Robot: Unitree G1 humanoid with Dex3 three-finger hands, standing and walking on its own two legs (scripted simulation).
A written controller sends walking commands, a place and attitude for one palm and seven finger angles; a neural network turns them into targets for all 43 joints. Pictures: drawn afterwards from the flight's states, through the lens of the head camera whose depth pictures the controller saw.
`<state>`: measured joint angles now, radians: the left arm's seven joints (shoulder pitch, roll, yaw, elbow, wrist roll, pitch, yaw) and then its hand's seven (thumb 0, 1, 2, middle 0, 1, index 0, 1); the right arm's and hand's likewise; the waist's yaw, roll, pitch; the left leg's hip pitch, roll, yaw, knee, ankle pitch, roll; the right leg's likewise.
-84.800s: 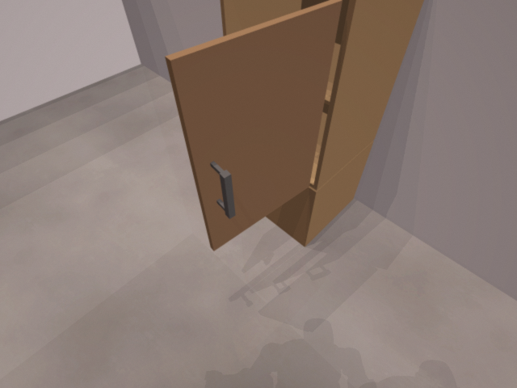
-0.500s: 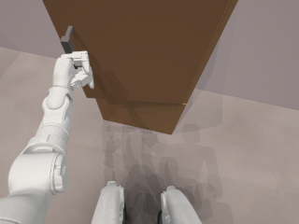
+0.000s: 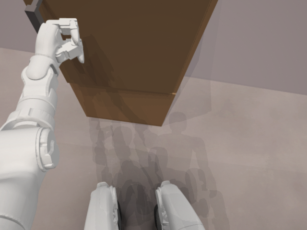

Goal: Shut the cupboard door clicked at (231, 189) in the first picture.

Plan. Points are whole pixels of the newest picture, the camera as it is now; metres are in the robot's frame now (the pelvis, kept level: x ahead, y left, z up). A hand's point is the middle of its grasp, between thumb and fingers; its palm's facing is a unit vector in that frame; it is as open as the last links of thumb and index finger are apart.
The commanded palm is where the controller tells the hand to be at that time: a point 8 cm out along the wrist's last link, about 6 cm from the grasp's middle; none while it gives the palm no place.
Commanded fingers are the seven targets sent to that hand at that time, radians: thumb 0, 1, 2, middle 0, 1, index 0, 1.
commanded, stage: push the door shut along its arc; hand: left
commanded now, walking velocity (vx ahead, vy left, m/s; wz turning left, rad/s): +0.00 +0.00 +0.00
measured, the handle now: (48, 31) +0.61 +0.20 +0.08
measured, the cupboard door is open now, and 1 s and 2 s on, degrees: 3 0 0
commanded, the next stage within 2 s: pull the fist back off the door in 0.54 s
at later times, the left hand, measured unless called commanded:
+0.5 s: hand (86, 32) +0.59 +0.11 +0.09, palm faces -0.30 -0.95 -0.04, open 2.8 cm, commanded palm +0.62 +0.11 +0.08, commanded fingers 0.00 0.90 0.90 -1.30 -1.50 -1.30 -1.50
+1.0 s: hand (93, 31) +0.59 +0.09 +0.09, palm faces +0.12 -0.99 -0.06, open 2.8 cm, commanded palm +0.57 +0.09 +0.08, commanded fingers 0.00 0.90 0.90 -1.30 -1.50 -1.30 -1.50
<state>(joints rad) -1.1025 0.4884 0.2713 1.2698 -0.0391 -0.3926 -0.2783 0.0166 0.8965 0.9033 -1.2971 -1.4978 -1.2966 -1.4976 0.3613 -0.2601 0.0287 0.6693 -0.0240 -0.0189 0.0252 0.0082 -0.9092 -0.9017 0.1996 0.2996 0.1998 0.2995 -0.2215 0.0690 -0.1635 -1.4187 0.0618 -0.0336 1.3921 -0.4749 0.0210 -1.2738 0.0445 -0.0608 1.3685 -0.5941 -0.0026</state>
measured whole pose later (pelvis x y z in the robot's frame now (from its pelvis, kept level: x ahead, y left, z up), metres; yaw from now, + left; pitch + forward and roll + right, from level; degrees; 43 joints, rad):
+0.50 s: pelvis +0.00 +0.00 -0.02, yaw -2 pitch +32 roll -7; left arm -1.35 0.62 0.26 1.34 0.02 -0.26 -0.38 -0.03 0.82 0.94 -1.30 -1.50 -1.31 -1.50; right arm 0.39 -0.25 0.06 0.68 -0.03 -0.05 0.01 0.01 -0.91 -0.90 0.20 0.30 0.20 0.30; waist -0.27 0.07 -0.15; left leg -1.55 0.08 -0.06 1.47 -0.49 0.02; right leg -1.39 0.06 -0.08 1.43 -0.61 -0.01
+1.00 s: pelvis -0.03 +0.00 -0.02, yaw -1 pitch +32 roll -7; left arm -1.39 0.49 0.28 1.42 0.15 -0.29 0.22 -0.02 0.79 0.97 -1.30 -1.50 -1.31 -1.50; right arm 0.41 -0.21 0.06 0.69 -0.12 -0.06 0.10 0.01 -0.91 -0.90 0.20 0.30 0.20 0.30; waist -0.33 0.08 -0.16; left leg -1.59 0.06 -0.07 1.45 -0.43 0.02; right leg -1.43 0.05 -0.10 1.42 -0.56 0.00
